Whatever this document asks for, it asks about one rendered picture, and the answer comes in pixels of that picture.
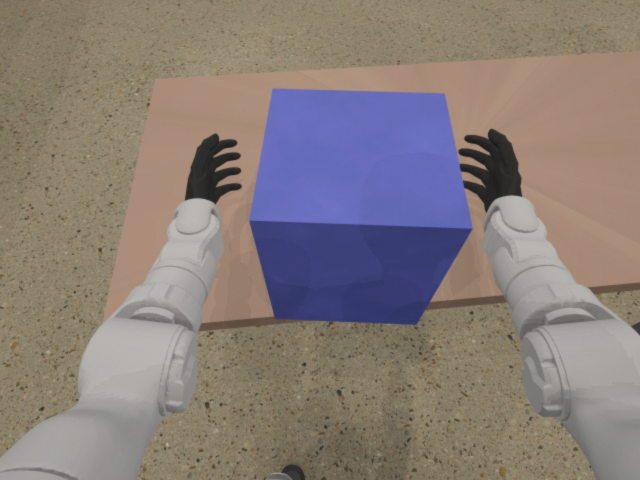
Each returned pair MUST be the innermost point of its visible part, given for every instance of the carton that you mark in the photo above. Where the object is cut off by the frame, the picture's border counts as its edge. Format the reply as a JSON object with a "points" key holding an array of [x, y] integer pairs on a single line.
{"points": [[359, 208]]}

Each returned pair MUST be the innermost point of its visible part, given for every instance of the robot right hand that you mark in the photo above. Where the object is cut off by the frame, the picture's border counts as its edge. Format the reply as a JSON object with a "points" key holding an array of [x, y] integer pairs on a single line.
{"points": [[502, 178]]}

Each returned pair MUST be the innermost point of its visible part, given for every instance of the robot right forearm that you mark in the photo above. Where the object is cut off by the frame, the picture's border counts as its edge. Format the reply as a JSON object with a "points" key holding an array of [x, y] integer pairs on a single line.
{"points": [[535, 283]]}

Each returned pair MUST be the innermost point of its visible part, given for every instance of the left robot upper arm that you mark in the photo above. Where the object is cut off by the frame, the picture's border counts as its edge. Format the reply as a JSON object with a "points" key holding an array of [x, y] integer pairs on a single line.
{"points": [[136, 373]]}

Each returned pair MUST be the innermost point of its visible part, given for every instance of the robot left forearm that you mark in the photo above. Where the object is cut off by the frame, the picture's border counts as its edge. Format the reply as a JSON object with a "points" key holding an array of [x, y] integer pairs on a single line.
{"points": [[180, 280]]}

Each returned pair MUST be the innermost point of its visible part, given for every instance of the right robot upper arm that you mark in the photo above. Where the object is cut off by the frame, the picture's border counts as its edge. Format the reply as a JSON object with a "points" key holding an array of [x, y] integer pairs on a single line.
{"points": [[587, 376]]}

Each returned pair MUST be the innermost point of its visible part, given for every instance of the robot left hand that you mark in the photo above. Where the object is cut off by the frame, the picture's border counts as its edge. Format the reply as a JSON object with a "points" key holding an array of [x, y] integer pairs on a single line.
{"points": [[203, 179]]}

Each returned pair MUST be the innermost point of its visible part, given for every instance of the table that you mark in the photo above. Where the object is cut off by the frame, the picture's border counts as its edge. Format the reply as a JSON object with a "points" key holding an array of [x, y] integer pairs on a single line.
{"points": [[574, 125]]}

